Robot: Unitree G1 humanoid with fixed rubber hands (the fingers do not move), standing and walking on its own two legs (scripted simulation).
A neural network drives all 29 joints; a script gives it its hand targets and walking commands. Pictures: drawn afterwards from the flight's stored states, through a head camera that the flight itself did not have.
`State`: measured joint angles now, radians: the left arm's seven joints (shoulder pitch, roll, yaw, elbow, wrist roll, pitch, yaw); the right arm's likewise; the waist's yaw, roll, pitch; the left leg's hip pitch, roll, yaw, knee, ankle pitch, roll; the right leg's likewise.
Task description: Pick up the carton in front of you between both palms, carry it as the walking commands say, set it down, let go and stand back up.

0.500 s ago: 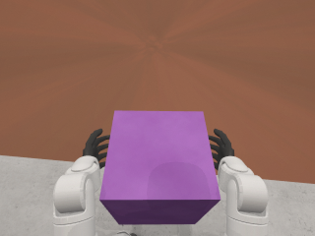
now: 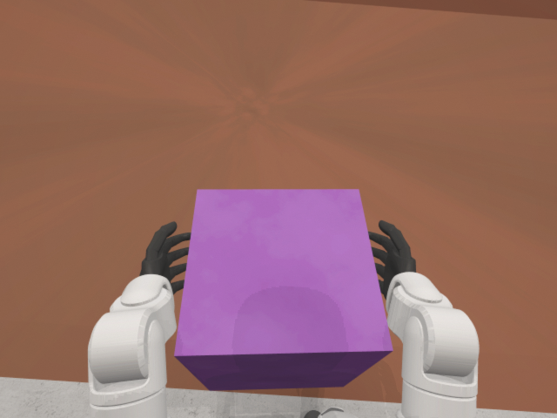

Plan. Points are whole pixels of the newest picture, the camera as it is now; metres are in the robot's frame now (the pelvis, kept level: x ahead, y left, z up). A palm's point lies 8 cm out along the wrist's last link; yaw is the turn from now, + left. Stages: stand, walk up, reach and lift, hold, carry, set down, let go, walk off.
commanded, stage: carry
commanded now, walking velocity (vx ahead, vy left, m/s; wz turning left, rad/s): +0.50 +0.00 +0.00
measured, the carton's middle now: (277, 298) +0.28 +0.00 +0.03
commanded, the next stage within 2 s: none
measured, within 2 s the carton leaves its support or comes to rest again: neither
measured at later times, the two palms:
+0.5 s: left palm (209, 68) +0.70 +0.14 +0.17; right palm (359, 74) +0.71 -0.16 +0.16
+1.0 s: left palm (224, 6) +1.05 +0.14 +0.17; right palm (335, 11) +1.06 -0.16 +0.17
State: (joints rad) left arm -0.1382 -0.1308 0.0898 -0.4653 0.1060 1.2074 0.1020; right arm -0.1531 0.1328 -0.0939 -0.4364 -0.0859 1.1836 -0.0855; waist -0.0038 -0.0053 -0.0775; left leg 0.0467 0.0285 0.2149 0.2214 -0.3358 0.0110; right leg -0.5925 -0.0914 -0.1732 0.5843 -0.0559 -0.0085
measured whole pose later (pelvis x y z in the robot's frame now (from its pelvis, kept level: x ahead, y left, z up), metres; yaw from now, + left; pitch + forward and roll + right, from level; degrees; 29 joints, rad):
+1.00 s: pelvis +0.67 -0.02 +0.01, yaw +2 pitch +5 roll -2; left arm -0.83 -0.04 0.26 -0.05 0.11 1.28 0.13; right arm -0.82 -0.01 -0.29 -0.05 -0.04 1.28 -0.14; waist 0.02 0.03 0.06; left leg -0.26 0.04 0.04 0.89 -0.49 0.02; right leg -0.60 0.03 -0.14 0.69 -0.28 -0.09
